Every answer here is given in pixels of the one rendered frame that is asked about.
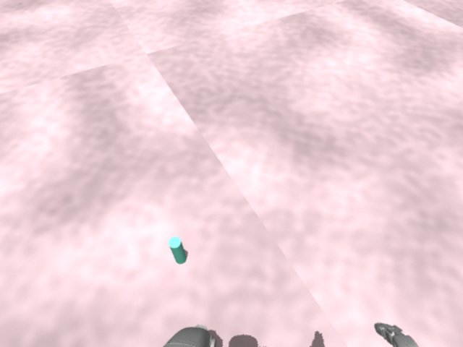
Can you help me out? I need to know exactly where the right robot hand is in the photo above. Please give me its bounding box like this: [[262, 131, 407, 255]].
[[375, 322, 418, 347]]

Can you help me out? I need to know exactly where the can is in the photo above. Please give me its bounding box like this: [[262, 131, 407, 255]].
[[169, 236, 187, 264]]

